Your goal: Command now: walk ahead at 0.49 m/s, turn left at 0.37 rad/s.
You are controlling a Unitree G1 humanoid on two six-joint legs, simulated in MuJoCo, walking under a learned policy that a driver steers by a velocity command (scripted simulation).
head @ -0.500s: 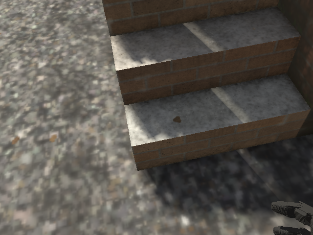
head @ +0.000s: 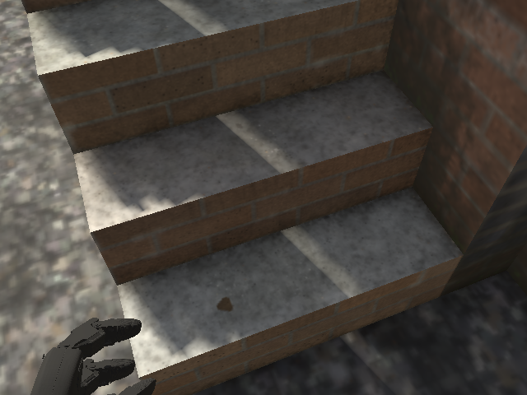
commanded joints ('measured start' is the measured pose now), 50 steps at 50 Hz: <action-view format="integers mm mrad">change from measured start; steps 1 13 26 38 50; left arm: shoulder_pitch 393 184 197 -35 506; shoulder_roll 304 154 118 -163 176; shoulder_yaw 107 85 39 -98 23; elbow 10 95 81 -96 165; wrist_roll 51 3 -22 -30 36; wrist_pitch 9 -10 -25 18 48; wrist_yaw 18 33 -2 0 -21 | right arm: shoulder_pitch -20 -298 23 189 69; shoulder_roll -3 -7 -181 -1 -52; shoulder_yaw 20 25 -48 64 52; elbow -155 -218 -167 53 109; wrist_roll -1 -13 -28 -22 -49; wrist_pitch -36 30 41 81 20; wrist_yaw -10 12 10 -12 23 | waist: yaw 188 123 -1 52 257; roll -363 -54 119 82 -552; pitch -334 -40 -232 100 -742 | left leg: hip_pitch -607 -539 366 167 -293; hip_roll -44 116 348 277 -63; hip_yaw -3 22 -561 -348 -100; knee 610 416 -180 -147 962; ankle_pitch -181 322 333 220 485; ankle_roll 18 -23 425 235 166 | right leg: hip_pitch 774 348 -578 -1291 662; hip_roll -398 -227 7 -1 -169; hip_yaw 596 -74 38 -38 829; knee -183 -338 1155 2057 -10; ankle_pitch -105 233 -344 -457 -711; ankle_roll -234 -175 44 1 -358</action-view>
